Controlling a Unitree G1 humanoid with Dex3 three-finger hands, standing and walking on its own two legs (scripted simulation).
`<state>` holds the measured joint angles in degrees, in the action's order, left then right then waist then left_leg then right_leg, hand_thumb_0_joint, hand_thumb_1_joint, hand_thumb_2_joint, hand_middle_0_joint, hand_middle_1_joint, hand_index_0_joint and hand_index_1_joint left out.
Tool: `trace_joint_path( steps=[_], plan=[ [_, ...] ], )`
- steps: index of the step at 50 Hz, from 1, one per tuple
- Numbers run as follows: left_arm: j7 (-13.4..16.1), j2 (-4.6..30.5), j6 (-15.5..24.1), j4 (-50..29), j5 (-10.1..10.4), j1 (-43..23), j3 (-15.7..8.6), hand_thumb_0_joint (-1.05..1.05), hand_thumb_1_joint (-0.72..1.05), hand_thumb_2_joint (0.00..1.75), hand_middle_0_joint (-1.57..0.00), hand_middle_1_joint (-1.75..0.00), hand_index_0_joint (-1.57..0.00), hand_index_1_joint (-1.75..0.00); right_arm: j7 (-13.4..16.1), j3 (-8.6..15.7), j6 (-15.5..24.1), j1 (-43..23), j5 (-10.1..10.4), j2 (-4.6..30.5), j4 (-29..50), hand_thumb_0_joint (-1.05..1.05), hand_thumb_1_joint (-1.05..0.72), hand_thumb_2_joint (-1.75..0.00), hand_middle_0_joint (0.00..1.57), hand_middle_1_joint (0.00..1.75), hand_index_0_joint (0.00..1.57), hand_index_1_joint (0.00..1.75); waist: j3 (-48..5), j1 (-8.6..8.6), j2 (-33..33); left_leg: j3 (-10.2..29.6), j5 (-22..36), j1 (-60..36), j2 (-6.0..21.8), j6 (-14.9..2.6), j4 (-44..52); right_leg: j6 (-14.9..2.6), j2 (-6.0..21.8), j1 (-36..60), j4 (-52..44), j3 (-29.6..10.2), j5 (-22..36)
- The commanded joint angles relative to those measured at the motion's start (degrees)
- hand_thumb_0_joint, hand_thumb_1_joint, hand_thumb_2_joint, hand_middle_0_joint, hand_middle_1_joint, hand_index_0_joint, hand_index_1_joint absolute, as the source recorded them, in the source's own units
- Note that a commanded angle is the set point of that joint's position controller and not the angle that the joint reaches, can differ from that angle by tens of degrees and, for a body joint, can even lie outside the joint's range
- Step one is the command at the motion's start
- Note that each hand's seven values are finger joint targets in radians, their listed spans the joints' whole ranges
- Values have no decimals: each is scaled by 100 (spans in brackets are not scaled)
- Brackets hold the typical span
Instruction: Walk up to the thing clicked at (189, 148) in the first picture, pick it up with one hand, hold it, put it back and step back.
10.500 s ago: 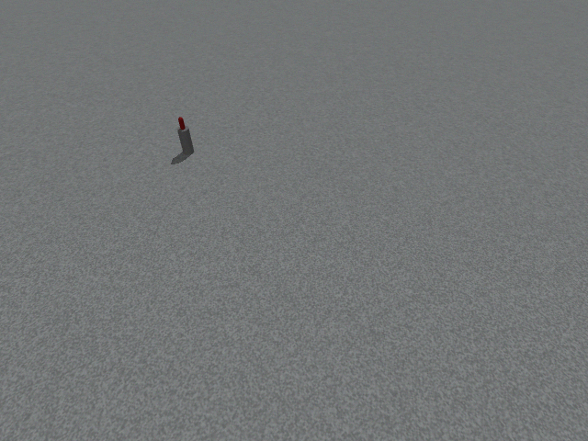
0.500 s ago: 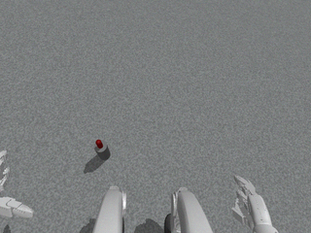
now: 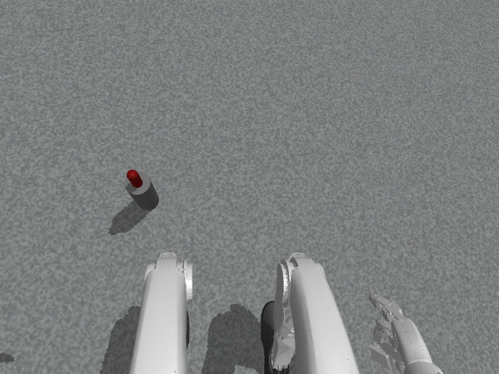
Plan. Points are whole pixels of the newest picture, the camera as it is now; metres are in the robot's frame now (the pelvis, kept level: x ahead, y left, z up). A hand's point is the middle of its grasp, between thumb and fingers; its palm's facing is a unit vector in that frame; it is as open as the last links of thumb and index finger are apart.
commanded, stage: go down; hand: left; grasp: from the side
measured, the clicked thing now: (141, 188) +0.49 +0.24 -0.37
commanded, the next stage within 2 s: approach in 1.02 s
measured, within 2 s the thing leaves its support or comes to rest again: neither
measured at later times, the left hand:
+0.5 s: hand out of the picture +0.38 +0.41 -0.05, palm faces +0.22 -0.97 -0.11, open 17.4 cm
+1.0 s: hand out of the picture +0.39 +0.42 -0.07, palm faces +0.22 -0.97 -0.09, open 17.3 cm
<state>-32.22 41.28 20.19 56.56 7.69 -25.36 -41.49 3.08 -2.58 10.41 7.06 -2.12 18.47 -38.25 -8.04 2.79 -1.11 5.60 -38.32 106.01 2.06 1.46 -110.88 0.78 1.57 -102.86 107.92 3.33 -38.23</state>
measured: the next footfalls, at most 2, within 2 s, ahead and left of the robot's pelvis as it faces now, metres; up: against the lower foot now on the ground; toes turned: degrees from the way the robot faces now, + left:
none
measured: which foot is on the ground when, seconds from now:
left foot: down 0.00-1.00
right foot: down 0.00-1.00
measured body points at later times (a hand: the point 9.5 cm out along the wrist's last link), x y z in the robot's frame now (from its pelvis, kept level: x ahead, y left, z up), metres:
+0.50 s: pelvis -0.01 +0.00 -0.06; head +0.19 +0.06 +0.33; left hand +0.36 +0.46 -0.05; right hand +0.14 -0.28 -0.16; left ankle +0.07 +0.13 -0.45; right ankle +0.08 -0.13 -0.45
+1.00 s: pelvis -0.02 +0.01 -0.09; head +0.20 +0.07 +0.30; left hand +0.38 +0.47 -0.06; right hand +0.12 -0.28 -0.18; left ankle +0.07 +0.13 -0.45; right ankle +0.08 -0.13 -0.45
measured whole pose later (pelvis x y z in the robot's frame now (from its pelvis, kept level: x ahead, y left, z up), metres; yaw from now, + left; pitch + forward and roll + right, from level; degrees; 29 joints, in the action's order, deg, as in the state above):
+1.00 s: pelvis -0.02 +0.01 -0.09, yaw -2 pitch +32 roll -7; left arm -38.3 53.1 18.8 62.6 7.5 -37.6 -47.8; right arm 1.3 -5.7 9.0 7.7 -2.6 20.9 -37.7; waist -5.2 5.5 -1.7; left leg 7.6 -38.8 121.0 1.2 1.1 -127.1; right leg 1.5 1.4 -116.5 122.8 3.9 -38.6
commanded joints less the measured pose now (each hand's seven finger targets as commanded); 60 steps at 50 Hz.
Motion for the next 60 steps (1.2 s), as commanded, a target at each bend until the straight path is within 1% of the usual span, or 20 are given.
trace_joint_path(
  steps=[1, 7, 13, 19, 22, 26, 29, 32, 36, 38, 40, 41, 45, 48, 50, 51, 53, 56, 58, 60],
  plan=[
    [-91, 2624, 271, -933, 223, -1009, -642, 0, -46, 4, -5, -4, -4, -4, 90, 386, 122, 728, 27, 1300, 394, 0, -91, -90, 20, 30, 20, 30, -3698, -228, 1118, -197, 1142, -2554, -61, -252, 1346, -289, -150, 1611, -1071, -38, 882],
    [-187, 2870, 168, -731, 223, -1132, -766, 0, -49, 3, -5, -3, -5, -3, 66, 315, 71, 644, 32, 1335, 380, 0, -91, -90, 20, 30, 20, 30, -3387, -245, 1215, -180, 1025, -2112, -36, -256, 1101, -302, -175, 1259, -728, 48, 847],
    [-333, 2893, 218, -599, 260, -1471, -728, 0, -50, 2, -5, -3, -4, -3, 26, 308, 90, 683, 16, 1383, 362, 0, -92, -91, 20, 30, 20, 30, -3203, -42, 1186, -177, 932, -1793, -27, -277, 803, -300, -189, 938, -510, 102, 779],
    [-419, 3129, 286, -645, 237, -1852, -769, 0, -52, 3, -5, -4, -5, -4, 3, 296, 84, 724, 0, 1485, 318, 0, -92, -90, 20, 30, 20, 30, -3265, -52, 1417, -57, 599, -1845, 11, -230, 775, -311, -184, 556, -211, 188, 589],
    [-444, 3337, 258, -691, 242, -1995, -885, 0, -53, 4, -5, -5, -4, -5, 0, 272, 70, 798, -18, 1516, 308, 0, -91, -91, 20, 30, 20, 30, -3538, -38, 1445, -115, 868, -1876, -18, -237, 586, -304, -168, 669, -131, 182, 772],
    [-461, 3359, 202, -596, 180, -2078, -805, 0, -50, 5, -5, -4, -4, -5, -18, 240, 48, 789, -18, 1510, 253, 0, -92, -91, 20, 30, 20, 30, -3357, -38, 1529, -109, 580, -1714, -24, -243, 557, -314, -171, 408, -9, 203, 572],
    [-416, 3624, 186, -772, 165, -2151, -950, 0, -48, 6, -4, -4, -4, -5, -32, 225, 4, 760, -9, 1546, 347, 0, -91, -90, 20, 30, 20, 30, -3360, -102, 1576, -107, 479, -1586, -30, -246, 546, -306, -165, 431, 37, 217, 506],
    [-418, 3564, 164, -663, 199, -2116, -955, 0, -51, 5, -5, -4, -4, -5, -50, 193, -12, 791, -3, 1510, 337, 0, -92, -91, 20, 30, 20, 30, -3409, -50, 1423, -180, 738, -1435, -60, -265, 374, -304, -181, 494, 74, 211, 662],
    [-481, 3425, 166, -478, 193, -2164, -823, 0, -50, 7, -4, -5, -3, -6, -62, 203, 3, 807, 2, 1512, 311, 0, -92, -91, 20, 30, 20, 30, -3144, 80, 1324, -157, 442, -1253, -56, -283, 306, -293, -186, 284, 77, 230, 424],
    [-487, 3607, 184, -525, 228, -2126, -968, 0, -49, 6, -4, -5, -4, -6, -64, 180, 2, 779, -2, 1540, 359, 0, -91, -91, 20, 30, 20, 30, -3230, -12, 1331, -186, 590, -1213, -63, -289, 230, -293, -189, 397, 125, 231, 541],
    [-525, 3592, 182, -522, 241, -2214, -935, 0, -48, 6, -4, -5, -4, -5, -69, 176, 3, 799, -3, 1569, 339, 0, -91, -91, 20, 30, 20, 30, -3287, 12, 1405, -160, 743, -1336, -52, -271, 192, -305, -186, 303, 208, 233, 659],
    [-556, 3491, 187, -529, 256, -2297, -872, 0, -49, 7, -4, -6, -3, -6, -70, 185, -7, 866, -8, 1555, 291, 0, -91, -91, 20, 30, 20, 30, -3313, 103, 1412, -169, 799, -1375, -48, -275, 140, -300, -183, 300, 201, 236, 700],
    [-560, 3663, 188, -537, 188, -2301, -974, 0, -48, 7, -4, -5, -3, -6, -82, 192, -15, 856, -12, 1618, 323, 0, -91, -90, 20, 30, 20, 30, -3269, 4, 1655, -76, 772, -1526, -22, -236, 204, -324, -170, 35, 366, 283, 703],
    [-572, 3614, 184, -507, 202, -2419, -911, 0, -48, 8, -4, -5, -3, -6, -96, 169, -55, 958, -9, 1601, 215, 0, -91, -91, 20, 30, 20, 30, -3225, 67, 1641, -24, 546, -1503, -23, -228, 228, -318, -169, -43, 390, 303, 543],
    [-561, 3790, 206, -596, 228, -2390, -1091, 0, -48, 7, -4, -5, -3, -5, -101, 164, -58, 871, -12, 1659, 294, 0, -91, -91, 20, 30, 20, 30, -3368, -27, 1772, -9, 799, -1625, -24, -213, 194, -329, -157, -88, 517, 310, 744],
    [-573, 3889, 206, -639, 207, -2478, -1086, 0, -48, 6, -5, -4, -4, -5, -98, 160, -55, 867, -22, 1647, 310, 0, -91, -91, 20, 30, 20, 30, -3459, -1, 1726, -68, 793, -1555, -35, -230, 112, -322, -158, -9, 472, 274, 704],
    [-585, 3684, 201, -496, 214, -2420, -1014, 0, -49, 7, -4, -5, -3, -6, -103, 157, -84, 901, -27, 1628, 273, 0, -91, -91, 20, 30, 20, 30, -3330, 55, 1600, -87, 850, -1465, -48, -247, 59, -316, -158, -21, 455, 288, 740],
    [-584, 3848, 219, -430, 163, -2484, -1029, 0, -49, 13, -6, -9, -3, -12, -105, 130, -89, 843, -41, 1631, 304, 0, -92, -91, 20, 30, 20, 30, -3170, 83, 1598, -99, 650, -1286, -53, -260, 28, -313, -169, -77, 453, 281, 580],
    [-600, 3897, 262, -218, 204, -2448, -1103, 0, -58, 1, -9, -6, -6, -8, -111, 71, -88, 814, -56, 1628, 298, 0, -91, -90, 20, 30, 20, 30, -3004, 127, 1410, -119, 623, -1012, -56, -281, -86, -296, -182, 1, 480, 295, 560],
    [-665, 3501, 374, 87, 300, -2477, -915, 0, -60, 1, -8, -6, -6, -8, -132, 12, -66, 763, -76, 1594, 303, 0, -91, -90, 20, 30, 20, 30, -2651, 335, 1081, -143, 530, -617, -59, -330, -306, -267, -215, -97, 480, 327, 483]
  ],
)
